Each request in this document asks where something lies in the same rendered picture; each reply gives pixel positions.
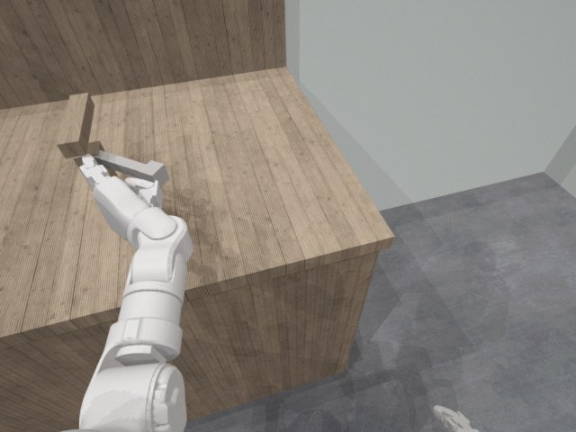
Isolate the tap lever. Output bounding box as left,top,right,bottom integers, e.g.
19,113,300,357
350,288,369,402
93,150,169,187

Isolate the robot left hand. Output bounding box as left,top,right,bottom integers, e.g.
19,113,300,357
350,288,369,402
80,154,163,241

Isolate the left robot upper arm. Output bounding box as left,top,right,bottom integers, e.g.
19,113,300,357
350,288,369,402
61,363,187,432

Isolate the counter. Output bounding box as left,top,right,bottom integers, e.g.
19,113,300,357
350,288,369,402
0,0,395,432

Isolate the robot right hand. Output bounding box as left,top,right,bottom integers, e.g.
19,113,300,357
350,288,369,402
433,405,479,432

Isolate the robot left forearm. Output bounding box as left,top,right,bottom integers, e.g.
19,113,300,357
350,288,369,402
79,207,194,429

